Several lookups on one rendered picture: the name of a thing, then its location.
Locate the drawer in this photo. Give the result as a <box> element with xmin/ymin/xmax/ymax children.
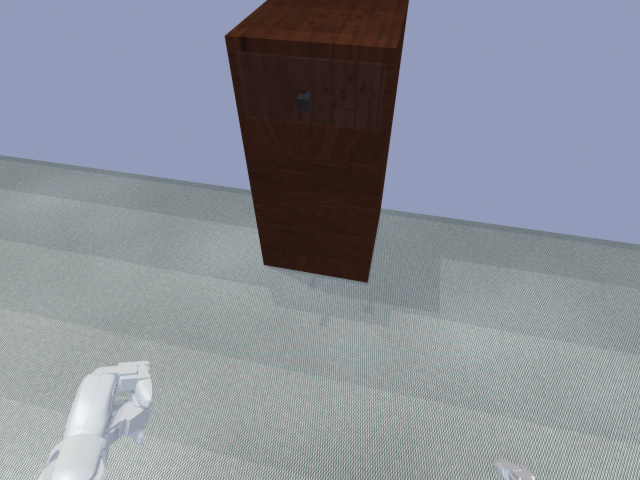
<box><xmin>236</xmin><ymin>52</ymin><xmax>387</xmax><ymax>130</ymax></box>

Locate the robot left hand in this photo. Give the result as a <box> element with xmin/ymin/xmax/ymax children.
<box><xmin>63</xmin><ymin>361</ymin><xmax>152</xmax><ymax>446</ymax></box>

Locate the cabinet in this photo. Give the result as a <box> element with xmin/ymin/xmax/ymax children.
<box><xmin>225</xmin><ymin>0</ymin><xmax>409</xmax><ymax>283</ymax></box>

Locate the robot right hand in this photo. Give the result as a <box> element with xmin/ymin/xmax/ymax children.
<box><xmin>493</xmin><ymin>458</ymin><xmax>535</xmax><ymax>480</ymax></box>

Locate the handle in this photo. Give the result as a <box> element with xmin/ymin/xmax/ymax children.
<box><xmin>296</xmin><ymin>91</ymin><xmax>311</xmax><ymax>111</ymax></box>

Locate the robot left forearm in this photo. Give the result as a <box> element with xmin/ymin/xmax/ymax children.
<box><xmin>38</xmin><ymin>434</ymin><xmax>108</xmax><ymax>480</ymax></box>

